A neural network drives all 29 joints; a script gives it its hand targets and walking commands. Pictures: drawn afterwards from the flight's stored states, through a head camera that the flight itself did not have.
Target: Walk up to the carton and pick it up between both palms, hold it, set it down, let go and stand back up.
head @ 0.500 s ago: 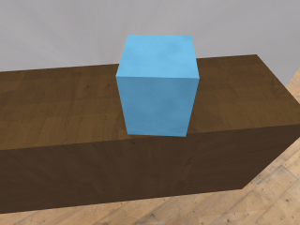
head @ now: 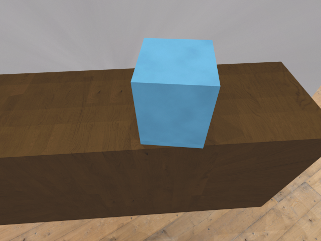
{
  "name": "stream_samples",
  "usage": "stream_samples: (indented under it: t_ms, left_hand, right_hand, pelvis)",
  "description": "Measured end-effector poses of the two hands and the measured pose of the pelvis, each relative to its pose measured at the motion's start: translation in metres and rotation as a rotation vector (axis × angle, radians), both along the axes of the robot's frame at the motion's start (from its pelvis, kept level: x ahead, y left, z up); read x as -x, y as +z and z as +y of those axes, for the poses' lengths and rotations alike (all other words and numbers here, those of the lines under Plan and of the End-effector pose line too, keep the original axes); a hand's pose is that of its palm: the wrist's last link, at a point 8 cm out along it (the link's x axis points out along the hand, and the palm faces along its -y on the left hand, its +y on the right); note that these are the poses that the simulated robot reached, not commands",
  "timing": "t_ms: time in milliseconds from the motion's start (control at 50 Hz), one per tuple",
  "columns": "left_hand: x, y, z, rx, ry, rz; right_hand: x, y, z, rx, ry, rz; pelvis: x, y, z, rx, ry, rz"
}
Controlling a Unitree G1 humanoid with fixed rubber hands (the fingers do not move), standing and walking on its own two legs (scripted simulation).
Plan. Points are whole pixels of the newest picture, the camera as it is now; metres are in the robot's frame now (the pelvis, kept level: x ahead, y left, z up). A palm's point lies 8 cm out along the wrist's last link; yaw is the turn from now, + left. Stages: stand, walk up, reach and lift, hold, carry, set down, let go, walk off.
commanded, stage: walk up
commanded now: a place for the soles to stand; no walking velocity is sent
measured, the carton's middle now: (174, 95) +0.50 -0.02 +0.08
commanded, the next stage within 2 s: reach and lift in 0.32 s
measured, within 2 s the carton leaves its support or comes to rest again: neither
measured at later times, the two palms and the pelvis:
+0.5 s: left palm (79, 236) +0.16 +0.25 -0.14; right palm out of the picture +0.13 -0.26 -0.15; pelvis -0.02 +0.00 -0.03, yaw -3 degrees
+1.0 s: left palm (77, 232) +0.16 +0.23 -0.07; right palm (258, 225) +0.17 -0.22 -0.08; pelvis -0.02 -0.01 +0.00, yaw -1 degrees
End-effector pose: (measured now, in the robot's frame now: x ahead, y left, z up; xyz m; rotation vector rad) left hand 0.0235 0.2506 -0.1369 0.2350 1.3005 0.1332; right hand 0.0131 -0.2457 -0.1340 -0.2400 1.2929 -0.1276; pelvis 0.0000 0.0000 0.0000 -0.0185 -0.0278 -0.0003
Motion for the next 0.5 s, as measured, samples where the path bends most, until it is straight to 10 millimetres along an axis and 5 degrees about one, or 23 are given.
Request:
stream_samples:
  t_ms: [360, 420, 500]
  left_hand:
    - [-0.002, -0.005, 0.001, 0.012, 0.013, 0.038]
    - [-0.046, -0.014, 0.006, -0.005, -0.014, 0.041]
    - [-0.139, -0.005, 0.004, -0.017, -0.042, -0.091]
  right_hand:
    - [-0.014, -0.003, 0.003, -0.001, 0.006, 0.000]
    - [-0.052, -0.011, -0.006, -0.025, -0.010, -0.063]
    - [-0.116, -0.012, -0.015, -0.025, 0.037, -0.204]
  pelvis:
    - [-0.008, -0.003, 0.002, -0.006, 0.007, 0.033]
    - [0.005, -0.017, -0.001, -0.035, -0.028, 0.120]
    - [0.024, -0.033, -0.003, -0.033, -0.046, 0.183]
